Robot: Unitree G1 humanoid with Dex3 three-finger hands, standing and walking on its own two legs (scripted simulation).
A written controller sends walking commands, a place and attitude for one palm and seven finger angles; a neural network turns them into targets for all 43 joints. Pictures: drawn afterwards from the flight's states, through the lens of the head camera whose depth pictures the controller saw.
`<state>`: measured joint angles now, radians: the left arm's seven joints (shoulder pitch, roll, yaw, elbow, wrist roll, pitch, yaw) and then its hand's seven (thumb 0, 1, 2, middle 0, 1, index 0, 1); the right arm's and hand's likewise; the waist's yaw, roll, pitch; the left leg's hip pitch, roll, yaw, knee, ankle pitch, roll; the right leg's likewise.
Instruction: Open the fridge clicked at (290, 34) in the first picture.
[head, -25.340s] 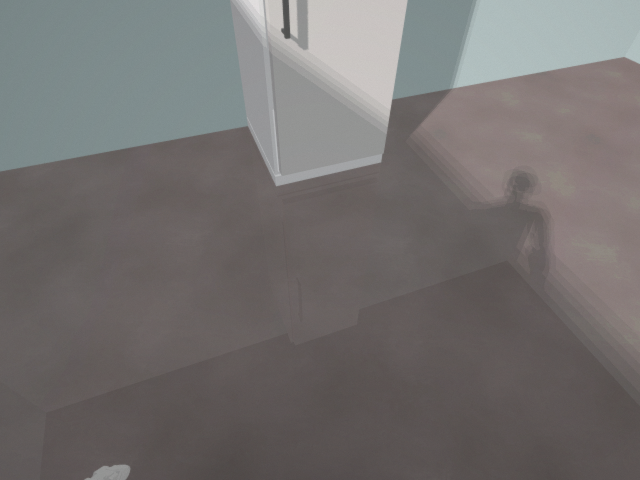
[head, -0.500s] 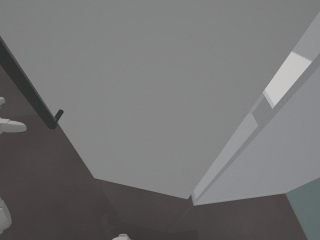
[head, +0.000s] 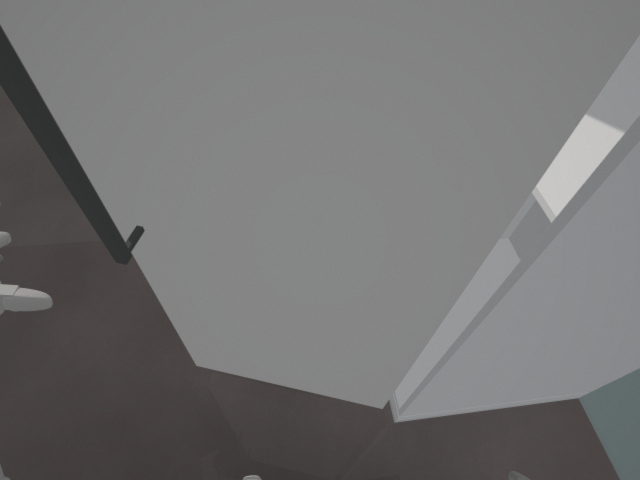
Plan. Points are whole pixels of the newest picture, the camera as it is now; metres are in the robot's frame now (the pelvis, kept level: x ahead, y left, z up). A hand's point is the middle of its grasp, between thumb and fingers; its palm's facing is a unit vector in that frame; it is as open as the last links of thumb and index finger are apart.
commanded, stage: slip the hand off the handle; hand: left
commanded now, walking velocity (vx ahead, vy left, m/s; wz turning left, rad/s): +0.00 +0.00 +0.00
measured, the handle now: (63, 127) +0.44 +0.31 +0.20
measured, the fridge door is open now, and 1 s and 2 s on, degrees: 71 71 71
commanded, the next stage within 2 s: draw the hand back to the body in 0.28 s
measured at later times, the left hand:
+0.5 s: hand out of the picture +0.27 +0.37 +0.11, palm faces +0.39 -0.91 -0.15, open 14.7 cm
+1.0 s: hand out of the picture +0.23 +0.33 +0.13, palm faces +0.32 -0.91 -0.26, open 14.3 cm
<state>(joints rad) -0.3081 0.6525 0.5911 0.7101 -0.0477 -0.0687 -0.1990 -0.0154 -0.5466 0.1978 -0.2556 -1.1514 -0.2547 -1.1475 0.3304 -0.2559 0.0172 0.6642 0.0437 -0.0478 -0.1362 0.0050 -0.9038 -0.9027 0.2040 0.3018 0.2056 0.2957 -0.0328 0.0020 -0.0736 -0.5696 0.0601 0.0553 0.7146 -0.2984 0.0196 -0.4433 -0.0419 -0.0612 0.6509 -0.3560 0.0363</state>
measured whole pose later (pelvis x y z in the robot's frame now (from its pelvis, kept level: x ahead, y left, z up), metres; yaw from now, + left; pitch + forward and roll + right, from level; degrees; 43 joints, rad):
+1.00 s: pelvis -0.01 -0.01 +0.01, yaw +2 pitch +1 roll -2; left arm 0.07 0.52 0.52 0.22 -0.23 -0.09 -0.30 -0.01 -0.44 0.25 -0.25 -1.09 -0.25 -1.08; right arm 0.28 -0.27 0.04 0.65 0.05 -0.28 -0.13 0.01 -0.90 -0.90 0.20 0.30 0.20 0.30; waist 0.03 0.03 -0.04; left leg -0.42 0.04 0.03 0.66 -0.27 0.01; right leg -0.29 -0.05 -0.09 0.62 -0.35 0.03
